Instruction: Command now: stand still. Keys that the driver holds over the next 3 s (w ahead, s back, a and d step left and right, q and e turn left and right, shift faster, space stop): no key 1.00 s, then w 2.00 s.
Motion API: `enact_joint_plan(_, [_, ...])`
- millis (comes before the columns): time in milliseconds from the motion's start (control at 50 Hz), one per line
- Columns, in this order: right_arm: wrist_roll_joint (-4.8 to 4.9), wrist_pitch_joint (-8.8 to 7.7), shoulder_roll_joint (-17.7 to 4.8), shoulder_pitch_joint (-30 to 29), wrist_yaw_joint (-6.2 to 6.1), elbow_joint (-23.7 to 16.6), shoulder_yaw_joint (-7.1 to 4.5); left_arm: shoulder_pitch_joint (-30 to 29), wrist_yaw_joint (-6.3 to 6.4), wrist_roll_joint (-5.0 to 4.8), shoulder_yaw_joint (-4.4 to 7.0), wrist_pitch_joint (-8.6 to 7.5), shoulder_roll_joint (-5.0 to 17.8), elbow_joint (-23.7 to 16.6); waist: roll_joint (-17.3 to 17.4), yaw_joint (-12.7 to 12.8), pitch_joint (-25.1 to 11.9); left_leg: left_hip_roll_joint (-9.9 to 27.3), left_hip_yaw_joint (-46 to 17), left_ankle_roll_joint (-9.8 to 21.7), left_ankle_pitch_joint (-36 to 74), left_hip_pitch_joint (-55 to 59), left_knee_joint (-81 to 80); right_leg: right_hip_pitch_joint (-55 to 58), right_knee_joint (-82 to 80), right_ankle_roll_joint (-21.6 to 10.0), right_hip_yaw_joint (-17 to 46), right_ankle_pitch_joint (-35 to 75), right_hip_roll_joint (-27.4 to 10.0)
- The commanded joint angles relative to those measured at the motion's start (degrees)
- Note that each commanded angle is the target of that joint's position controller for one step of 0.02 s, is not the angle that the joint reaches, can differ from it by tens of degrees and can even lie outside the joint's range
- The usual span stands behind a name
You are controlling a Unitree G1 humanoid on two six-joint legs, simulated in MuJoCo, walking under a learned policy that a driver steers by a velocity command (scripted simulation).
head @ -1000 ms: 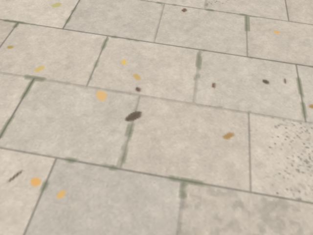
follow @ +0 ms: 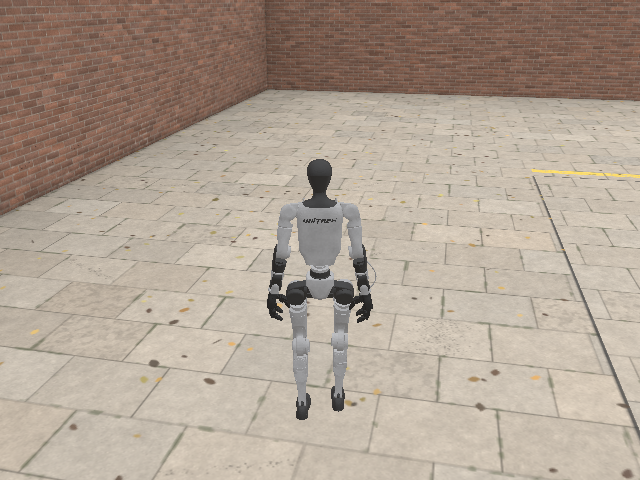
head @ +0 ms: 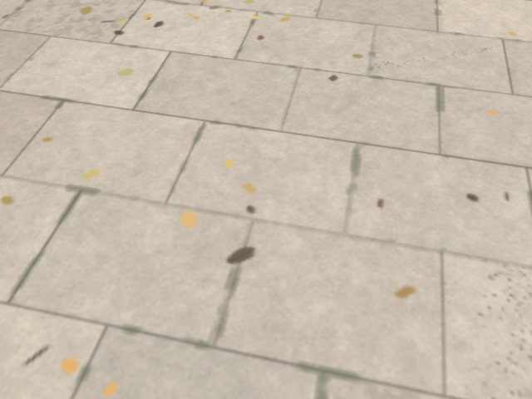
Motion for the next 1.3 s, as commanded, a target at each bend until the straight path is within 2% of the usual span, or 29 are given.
enact_joint_plan(20, [0.0,-0.3,-4.5,4.1,-0.17,-0.2,-0.5,3.0,0.16,-0.01,0.58,-0.26,4.6,-0.2,0.2,0.0,2.9,7.6,-6.1,1.2,7.4,-6.4,-4.0,1.8,-2.8,-1.1,7.3,5.0,-7.2])
enact_joint_plan(440, [-0.03,-0.76,-2.5,7.7,-0.33,0.2,-0.18,5.4,0.36,-0.07,0.19,-0.25,2.7,2.1,0.5,0.2,3.4,7.8,-6.0,1.4,9.0,-6.7,-3.6,1.0,-1.7,-0.8,7.0,5.1,-7.0])
enact_joint_plan(1000, [-0.05,-1.16,-1.4,10.1,-0.49,-0.4,-0.38,6.6,0.6,-0.17,0.2,-0.23,1.5,2.9,0.6,0.2,3.6,8.1,-5.8,1.4,13.5,-5.7,-3.2,0.8,-0.4,-0.3,6.4,6.4,-7.1])
enact_joint_plan(1020, [-0.13,-1.17,-1.2,10.6,-0.47,-0.3,-0.33,6.8,0.58,-0.1,0.1,-0.2,1.2,3.0,0.7,0.0,2.6,7.8,-5.9,1.7,9.0,-5.2,-4.0,1.2,-0.5,-0.4,6.2,3.3,-6.6])
enact_joint_plan(1040, [-0.25,-1.09,-1.7,10.9,-0.43,-0.3,-0.56,6.3,0.53,0.04,0.2,-0.12,1.4,2.8,1.0,-0.4,3.2,7.3,-6.4,2.2,2.5,-5.6,-4.9,0.3,0.2,-0.5,5.6,-0.6,-5.7])
enact_joint_plan(1060, [-0.28,-0.89,-3.0,11.5,-0.38,-0.3,-1.18,5.6,0.4,0.21,0.45,-0.05,1.8,2.2,2.3,-0.8,4.1,7.4,-7.8,3.3,-6.2,-6.0,-6.0,-1.8,2.8,-0.8,4.1,-6.2,-4.0])
enact_joint_plan(1080, [-0.21,-0.62,-4.6,12.6,-0.29,-0.3,-1.91,4.4,0.11,0.48,0.69,-0.04,1.9,1.4,4.8,-1.7,5.5,8.6,-11.1,5.3,-16.5,-5.9,-7.6,-5.9,7.2,-1.1,1.9,-12.5,-1.8])
enact_joint_plan(1100, [-0.19,-0.39,-5.7,14.4,-0.15,-0.1,-2.55,2.6,-0.32,1.02,0.8,-0.13,1.8,0.2,6.9,-2.8,8.2,11.9,-16.0,7.7,-25.0,-5.5,-10.4,-11.9,12.0,-1.2,-0.2,-16.1,-0.3])
enact_joint_plan(1120, [-0.25,-0.34,-6.4,15.6,-0.02,0.0,-3.03,0.8,-0.74,1.63,0.75,-0.41,1.4,-1.2,7.7,-3.6,11.4,15.7,-20.2,10.0,-29.5,-5.2,-12.6,-17.2,15.7,-1.4,-2.2,-16.9,-0.6])
enact_joint_plan(1140, [-0.45,-0.59,-6.2,16.5,0.11,0.0,-3.3,-1.4,-1.07,1.95,0.8,-0.91,1.2,-2.7,7.4,-4.3,13.6,18.6,-23.2,11.9,-29.0,-5.0,-14.0,-21.1,19.7,-1.5,-2.6,-16.3,-2.4])
enact_joint_plan(1180, [-1.23,-1.59,-6.4,18.3,0.29,0.3,-3.78,-4.7,-1.66,1.8,1.45,-2.09,2.4,-5.3,5.1,-4.6,14.3,20.9,-24.8,13.9,-20.9,0.3,-14.5,-29.6,26.8,-1.5,-1.0,-17.1,-4.8])
enact_joint_plan(1240, [-0.99,-3.12,-6.6,17.2,0.43,-0.5,-4.09,-6.6,-2.66,1.07,2.38,-3.7,3.4,-7.9,3.4,-3.2,11.0,18.9,-18.9,12.5,-6.7,5.2,-13.0,-30.9,25.8,-1.0,-0.8,-13.5,-5.8])
enact_joint_plan(1300, [-0.95,-4.01,-7.4,15.4,0.47,-1.5,-4.27,-8.5,-3.42,0.56,2.95,-3.71,3.3,-10.4,5.5,-2.0,9.1,16.7,-13.1,10.6,2.6,1.4,-11.0,-23.1,20.3,-1.0,-2.7,-10.1,-4.3])
Next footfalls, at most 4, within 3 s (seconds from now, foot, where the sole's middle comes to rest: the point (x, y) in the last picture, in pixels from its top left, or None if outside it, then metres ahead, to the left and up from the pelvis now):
1.40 right None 0.23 -0.14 -0.78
1.92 left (267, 386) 0.56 0.03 -0.78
2.46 right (330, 283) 0.87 -0.16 -0.78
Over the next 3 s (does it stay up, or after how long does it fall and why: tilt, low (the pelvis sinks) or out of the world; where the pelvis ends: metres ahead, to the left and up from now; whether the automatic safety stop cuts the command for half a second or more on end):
stays up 0.98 -0.08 -0.01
